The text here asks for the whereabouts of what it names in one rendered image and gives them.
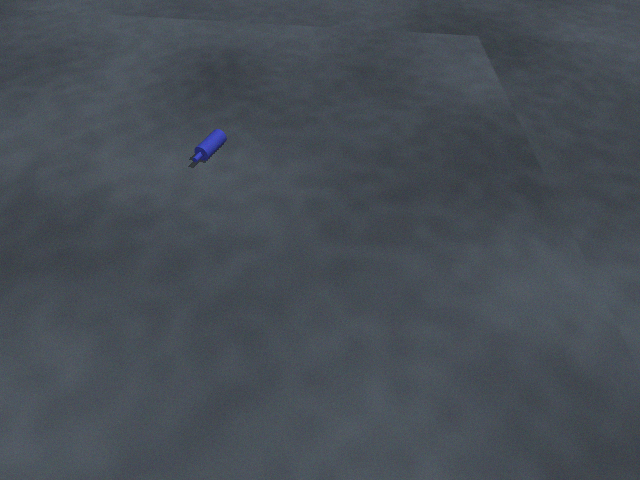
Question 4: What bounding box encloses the bottle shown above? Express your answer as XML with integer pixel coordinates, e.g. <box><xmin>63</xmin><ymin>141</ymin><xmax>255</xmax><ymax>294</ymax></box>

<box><xmin>192</xmin><ymin>129</ymin><xmax>227</xmax><ymax>162</ymax></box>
